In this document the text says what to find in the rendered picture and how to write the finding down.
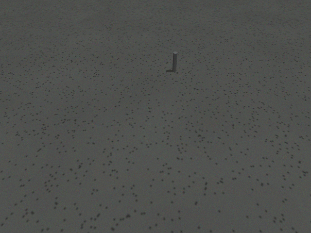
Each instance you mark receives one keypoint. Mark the can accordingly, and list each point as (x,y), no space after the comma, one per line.
(174,61)

